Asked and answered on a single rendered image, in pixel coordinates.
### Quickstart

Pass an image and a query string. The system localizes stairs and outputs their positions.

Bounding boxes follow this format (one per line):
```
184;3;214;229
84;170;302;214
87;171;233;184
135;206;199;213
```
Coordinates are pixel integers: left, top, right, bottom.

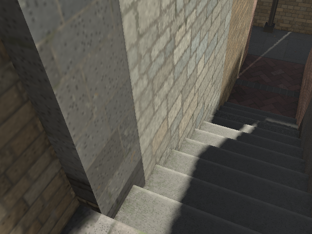
114;101;312;234

